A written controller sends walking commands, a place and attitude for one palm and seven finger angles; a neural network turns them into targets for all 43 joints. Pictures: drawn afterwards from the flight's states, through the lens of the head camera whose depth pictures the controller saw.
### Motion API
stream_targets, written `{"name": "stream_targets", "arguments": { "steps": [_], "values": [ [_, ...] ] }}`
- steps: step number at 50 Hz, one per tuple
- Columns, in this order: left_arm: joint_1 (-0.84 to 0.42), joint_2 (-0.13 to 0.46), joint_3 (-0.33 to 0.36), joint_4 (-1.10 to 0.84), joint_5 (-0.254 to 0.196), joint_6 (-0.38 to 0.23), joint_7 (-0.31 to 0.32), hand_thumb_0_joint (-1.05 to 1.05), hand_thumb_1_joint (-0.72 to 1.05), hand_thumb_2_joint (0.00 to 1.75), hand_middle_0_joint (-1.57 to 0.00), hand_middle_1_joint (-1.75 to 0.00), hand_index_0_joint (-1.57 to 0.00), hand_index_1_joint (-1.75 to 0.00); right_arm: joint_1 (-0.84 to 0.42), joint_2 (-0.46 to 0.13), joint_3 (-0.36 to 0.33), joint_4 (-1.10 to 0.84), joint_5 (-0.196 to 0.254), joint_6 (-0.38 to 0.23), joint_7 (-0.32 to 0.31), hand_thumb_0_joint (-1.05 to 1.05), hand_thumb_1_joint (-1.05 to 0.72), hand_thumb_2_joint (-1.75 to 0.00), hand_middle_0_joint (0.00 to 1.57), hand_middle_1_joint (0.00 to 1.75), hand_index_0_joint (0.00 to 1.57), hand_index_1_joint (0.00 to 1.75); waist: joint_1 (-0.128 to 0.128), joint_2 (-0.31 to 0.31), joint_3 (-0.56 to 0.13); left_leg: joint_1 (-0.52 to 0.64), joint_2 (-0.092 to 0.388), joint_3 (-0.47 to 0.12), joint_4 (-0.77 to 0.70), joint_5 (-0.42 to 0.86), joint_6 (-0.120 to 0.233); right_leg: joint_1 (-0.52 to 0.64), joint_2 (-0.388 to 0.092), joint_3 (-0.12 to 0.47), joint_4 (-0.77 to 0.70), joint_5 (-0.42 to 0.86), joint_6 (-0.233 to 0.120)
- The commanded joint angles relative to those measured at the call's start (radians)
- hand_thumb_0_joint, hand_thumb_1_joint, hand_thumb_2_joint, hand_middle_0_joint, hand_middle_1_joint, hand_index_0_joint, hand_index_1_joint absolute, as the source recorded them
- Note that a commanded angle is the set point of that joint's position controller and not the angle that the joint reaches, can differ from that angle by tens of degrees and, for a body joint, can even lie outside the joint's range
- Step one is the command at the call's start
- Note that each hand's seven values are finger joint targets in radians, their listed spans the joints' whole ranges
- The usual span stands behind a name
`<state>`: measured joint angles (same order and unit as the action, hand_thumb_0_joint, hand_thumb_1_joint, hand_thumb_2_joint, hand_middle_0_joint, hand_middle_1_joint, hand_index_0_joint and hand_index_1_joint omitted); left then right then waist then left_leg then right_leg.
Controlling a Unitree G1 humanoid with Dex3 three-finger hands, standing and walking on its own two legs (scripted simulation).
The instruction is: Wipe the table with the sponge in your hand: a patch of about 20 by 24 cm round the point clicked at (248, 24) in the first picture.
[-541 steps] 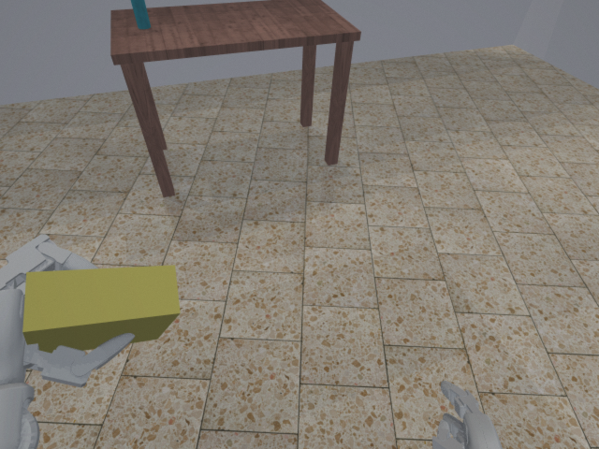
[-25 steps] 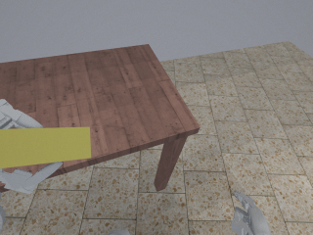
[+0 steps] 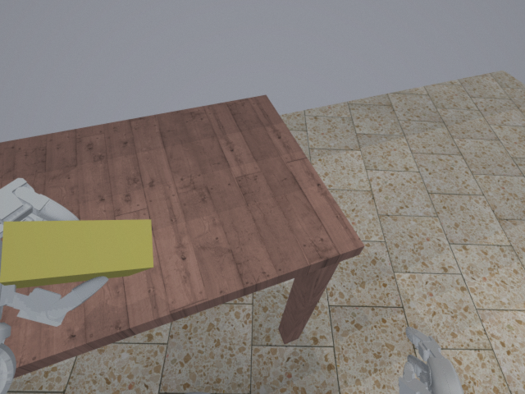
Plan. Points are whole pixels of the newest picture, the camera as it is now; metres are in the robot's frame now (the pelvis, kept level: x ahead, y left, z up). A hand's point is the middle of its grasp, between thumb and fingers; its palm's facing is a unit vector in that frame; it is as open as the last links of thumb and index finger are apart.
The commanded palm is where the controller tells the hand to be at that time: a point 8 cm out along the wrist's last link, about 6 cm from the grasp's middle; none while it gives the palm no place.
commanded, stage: shuffle to correct the standing spot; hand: left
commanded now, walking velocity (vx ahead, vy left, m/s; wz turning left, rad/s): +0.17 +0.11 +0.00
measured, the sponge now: (100, 253) +0.23 +0.21 +0.15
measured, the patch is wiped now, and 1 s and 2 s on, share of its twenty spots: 0.00 0.00 0.00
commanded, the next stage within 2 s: come to a stop and stand still in 0.12 s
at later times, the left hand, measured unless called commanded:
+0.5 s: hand (33, 208) +0.27 +0.29 +0.17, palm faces +0.37 -0.84 -0.40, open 9.5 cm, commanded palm +0.19 +0.32 +0.19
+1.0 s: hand (19, 271) +0.21 +0.29 +0.13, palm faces +0.25 -0.92 -0.31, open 9.5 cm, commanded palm +0.16 +0.35 +0.19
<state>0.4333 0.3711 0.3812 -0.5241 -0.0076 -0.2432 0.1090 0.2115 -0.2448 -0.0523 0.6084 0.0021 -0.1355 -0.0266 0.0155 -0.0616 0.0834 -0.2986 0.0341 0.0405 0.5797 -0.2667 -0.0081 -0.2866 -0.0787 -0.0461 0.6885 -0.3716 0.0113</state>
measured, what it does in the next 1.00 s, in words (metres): steps on the spot: right foot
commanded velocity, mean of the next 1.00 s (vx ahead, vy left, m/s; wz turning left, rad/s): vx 0.01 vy -0.02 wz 0.00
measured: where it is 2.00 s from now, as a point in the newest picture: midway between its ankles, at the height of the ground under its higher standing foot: outside the picture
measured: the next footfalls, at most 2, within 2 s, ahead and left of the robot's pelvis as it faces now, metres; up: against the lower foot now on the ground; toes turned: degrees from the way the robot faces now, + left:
right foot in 0.50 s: +0.08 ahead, -0.03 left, +0.00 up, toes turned +0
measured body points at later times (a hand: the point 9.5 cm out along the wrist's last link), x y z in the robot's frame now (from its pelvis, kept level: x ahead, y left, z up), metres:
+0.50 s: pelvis +0.03 +0.04 +0.01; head +0.07 +0.07 +0.45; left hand +0.24 +0.33 +0.19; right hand +0.21 -0.16 -0.07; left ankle +0.05 +0.17 -0.72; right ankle +0.04 -0.05 -0.72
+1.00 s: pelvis +0.00 +0.07 +0.02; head +0.00 +0.11 +0.46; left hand +0.19 +0.34 +0.15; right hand +0.15 -0.18 -0.04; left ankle +0.05 +0.17 -0.72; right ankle +0.04 -0.05 -0.72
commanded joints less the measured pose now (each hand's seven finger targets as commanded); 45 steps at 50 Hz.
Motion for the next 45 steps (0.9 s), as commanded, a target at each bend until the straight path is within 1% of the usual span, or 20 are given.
{"name": "stream_targets", "arguments": {
  "steps": [1, 4, 6, 8, 9, 11, 12, 15, 17, 19, 24, 26, 29, 31, 32, 33, 34, 37, 40, 45],
  "values": [
    [-0.078, 0.228, 0.144, -0.246, -0.002, -0.061, 0.017, 0.00, 0.10, 1.30, -1.20, -1.60, -1.20, -1.60, -0.077, -0.080, -0.032, -0.183, 0.009, -0.054, 0.000, 0.00, -0.90, -0.90, 0.20, 0.30, 0.20, 0.30, -0.003, 0.294, -0.183, 0.230, 0.217, -0.266, -0.155, 0.592, 0.229, -0.180, 0.056, -0.018, 0.259, -0.177, -0.018],
    [-0.072, 0.226, 0.167, -0.275, -0.008, -0.054, 0.013, 0.00, 0.10, 1.30, -1.20, -1.60, -1.20, -1.60, -0.091, -0.084, -0.022, -0.183, 0.027, -0.048, 0.018, 0.00, -0.90, -0.90, 0.20, 0.30, 0.20, 0.30, 0.001, 0.300, -0.186, 0.051, 0.147, -0.115, -0.090, 0.453, 0.156, 0.026, 0.049, -0.063, -0.001, 0.002, -0.026],
    [-0.011, 0.203, 0.167, -0.228, -0.015, -0.059, 0.009, 0.00, 0.10, 1.30, -1.20, -1.60, -1.20, -1.60, -0.081, -0.082, -0.014, -0.183, 0.028, -0.036, 0.021, 0.00, -0.90, -0.90, 0.20, 0.30, 0.20, 0.30, 0.006, 0.189, -0.224, -0.079, 0.086, -0.076, 0.024, 0.249, 0.100, 0.236, 0.040, -0.045, -0.236, 0.225, -0.037],
    [0.008, 0.239, 0.190, -0.175, -0.030, -0.040, 0.012, 0.00, 0.10, 1.30, -1.20, -1.60, -1.20, -1.60, -0.063, -0.056, -0.011, -0.185, 0.020, -0.024, 0.022, 0.00, -0.90, -0.90, 0.20, 0.30, 0.20, 0.30, -0.009, -0.184, -0.234, -0.260, -0.081, 0.039, 0.417, -0.073, 0.030, 0.295, -0.247, 0.401, -0.380, 0.351, -0.184],
    [0.014, 0.199, 0.165, -0.150, -0.052, -0.024, 0.013, 0.00, 0.10, 1.30, -1.20, -1.60, -1.20, -1.60, -0.069, -0.070, -0.026, -0.183, 0.032, -0.017, 0.025, 0.00, -0.90, -0.90, 0.20, 0.30, 0.20, 0.30, 0.000, -0.246, -0.189, -0.317, -0.060, -0.019, 0.563, -0.214, 0.011, 0.239, -0.349, 0.525, -0.427, 0.352, -0.267],
    [-0.031, 0.183, 0.159, -0.165, -0.054, -0.021, 0.014, 0.00, 0.10, 1.30, -1.20, -1.60, -1.20, -1.60, -0.081, -0.085, -0.017, -0.176, 0.029, -0.013, 0.021, 0.00, -0.90, -0.90, 0.20, 0.30, 0.20, 0.30, -0.016, -0.144, -0.107, -0.331, 0.046, -0.154, 0.538, -0.219, 0.016, 0.117, -0.346, 0.429, -0.389, 0.358, -0.273],
    [-0.021, 0.186, 0.166, -0.151, -0.045, -0.021, 0.019, 0.00, 0.10, 1.30, -1.20, -1.60, -1.20, -1.60, -0.078, -0.059, 0.010, -0.153, 0.019, -0.007, 0.020, 0.00, -0.90, -0.90, 0.20, 0.30, 0.20, 0.30, -0.023, -0.099, -0.120, -0.223, 0.063, -0.138, 0.367, -0.219, 0.027, 0.081, -0.278, 0.284, -0.328, 0.431, -0.220],
    [-0.062, 0.134, 0.100, -0.152, -0.032, -0.027, 0.023, 0.00, 0.10, 1.30, -1.20, -1.60, -1.20, -1.60, -0.104, -0.023, 0.036, -0.131, 0.006, -0.026, -0.004, 0.00, -0.90, -0.90, 0.20, 0.30, 0.20, 0.30, -0.034, 0.120, -0.192, 0.125, -0.054, 0.005, -0.199, 0.190, 0.019, 0.080, -0.029, -0.005, -0.066, 0.451, -0.062],
    [-0.169, 0.152, 0.068, -0.245, -0.016, -0.039, 0.029, 0.00, 0.10, 1.30, -1.20, -1.60, -1.20, -1.60, -0.086, -0.066, -0.001, -0.151, -0.008, -0.050, -0.005, 0.00, -0.90, -0.90, 0.20, 0.30, 0.20, 0.30, -0.011, 0.304, -0.242, 0.336, 0.186, -0.243, -0.190, 0.721, 0.088, -0.111, 0.039, -0.003, 0.136, 0.043, -0.012],
    [-0.183, 0.168, 0.075, -0.203, -0.003, -0.021, 0.019, 0.00, 0.10, 1.30, -1.20, -1.60, -1.20, -1.60, -0.100, -0.063, -0.016, -0.178, 0.008, -0.049, 0.001, 0.00, -0.90, -0.90, 0.20, 0.30, 0.20, 0.30, 0.007, 0.149, -0.188, 0.244, 0.239, -0.276, -0.208, 0.680, 0.169, -0.118, 0.086, 0.024, 0.187, -0.119, -0.009],
    [-0.127, 0.240, 0.133, -0.394, -0.005, -0.032, 0.017, 0.00, 0.10, 1.30, -1.20, -1.60, -1.20, -1.60, -0.121, -0.048, 0.015, -0.187, 0.002, -0.072, 0.026, 0.00, -0.90, -0.90, 0.20, 0.30, 0.20, 0.30, -0.002, 0.286, -0.263, 0.161, 0.140, -0.150, -0.119, 0.628, 0.041, 0.175, 0.062, 0.006, -0.216, 0.207, -0.036],
    [-0.022, 0.246, 0.159, -0.357, -0.022, -0.035, 0.014, 0.00, 0.10, 1.30, -1.20, -1.60, -1.20, -1.60, -0.104, -0.051, 0.014, -0.201, 0.007, -0.063, 0.025, 0.00, -0.90, -0.90, 0.20, 0.30, 0.20, 0.30, -0.009, 0.224, -0.284, 0.027, 0.078, -0.128, -0.086, 0.416, 0.013, 0.326, 0.039, 0.048, -0.267, 0.444, -0.056],
    [0.145, 0.191, 0.167, -0.219, -0.061, -0.008, 0.014, 0.00, 0.10, 1.30, -1.20, -1.60, -1.20, -1.60, -0.070, -0.063, -0.003, -0.188, 0.017, -0.041, 0.016, 0.00, -0.90, -0.90, 0.20, 0.30, 0.20, 0.30, -0.028, 0.047, -0.257, 0.053, 0.016, -0.093, -0.056, 0.246, 0.003, 0.224, -0.026, 0.152, -0.300, 0.502, -0.103],
    [0.135, 0.191, 0.177, -0.146, -0.073, 0.012, 0.014, 0.00, 0.10, 1.30, -1.20, -1.60, -1.20, -1.60, -0.069, -0.060, 0.010, -0.186, 0.016, -0.016, 0.005, 0.00, -0.90, -0.90, 0.20, 0.30, 0.20, 0.30, -0.033, 0.044, -0.248, 0.065, 0.020, -0.083, -0.083, 0.196, 0.004, 0.184, -0.034, 0.148, -0.318, 0.469, -0.089],
    [-0.934, 0.919, 0.661, -0.404, 0.056, -0.090, -0.006, 0.00, 0.10, 1.30, -1.20, -1.60, -1.20, -1.60, 0.042, -0.130, -0.014, -0.126, -0.045, -0.079, -0.014, 0.00, -0.90, -0.90, 0.20, 0.30, 0.20, 0.30, 0.015, 0.044, -0.096, -0.084, -0.016, 0.043, -0.090, 0.261, -0.001, 0.155, 0.018, 0.145, -0.354, 0.613, 0.006],
    [-0.364, 0.331, 0.308, 0.238, -0.043, -0.057, -0.043, 0.00, 0.10, 1.30, -1.20, -1.60, -1.20, -1.60, -0.013, -0.020, 0.014, -0.131, -0.003, -0.080, -0.025, 0.00, -0.90, -0.90, 0.20, 0.30, 0.20, 0.30, 0.000, 0.049, -0.294, 0.048, -0.034, -0.017, -0.141, 0.326, 0.021, 0.222, -0.045, 0.146, -0.264, 0.609, -0.071],
    [-0.166, 0.260, 0.254, 0.142, -0.081, -0.044, -0.026, 0.00, 0.10, 1.30, -1.20, -1.60, -1.20, -1.60, -0.014, -0.072, -0.015, -0.143, 0.006, -0.058, -0.015, 0.00, -0.90, -0.90, 0.20, 0.30, 0.20, 0.30, 0.011, 0.147, -0.289, 0.127, 0.014, -0.061, -0.103, 0.379, 0.014, 0.208, -0.023, 0.164, -0.247, 0.598, -0.062],
    [-0.155, 0.215, 0.127, 0.114, -0.070, -0.042, -0.055, 0.00, 0.10, 1.30, -1.20, -1.60, -1.20, -1.60, -0.012, -0.100, -0.006, -0.167, 0.020, -0.054, 0.005, 0.00, -0.90, -0.90, 0.20, 0.30, 0.20, 0.30, 0.026, 0.041, -0.249, 0.097, 0.016, -0.030, -0.085, 0.332, 0.026, 0.208, -0.044, 0.143, -0.287, 0.648, 0.013],
    [-0.058, 0.053, -0.059, 0.052, -0.072, -0.032, -0.046, 0.00, 0.10, 1.30, -1.20, -1.60, -1.20, -1.60, -0.064, -0.081, 0.006, -0.189, 0.039, -0.064, 0.028, 0.00, -0.90, -0.90, 0.20, 0.30, 0.20, 0.30, 0.033, -0.036, -0.197, 0.122, 0.025, -0.046, -0.126, 0.256, 0.043, 0.141, -0.016, 0.114, -0.327, 0.430, 0.030],
    [-0.203, 0.223, 0.064, -0.143, -0.043, -0.055, 0.003, 0.00, 0.10, 1.30, -1.20, -1.60, -1.20, -1.60, -0.106, -0.080, 0.019, -0.195, 0.019, -0.071, -0.005, 0.00, -0.90, -0.90, 0.20, 0.30, 0.20, 0.30, 0.018, -0.070, -0.098, 0.099, -0.019, -0.054, -0.146, -0.081, 0.044, -0.039, -0.035, 0.182, -0.484, -0.153, -0.033]
  ]
}}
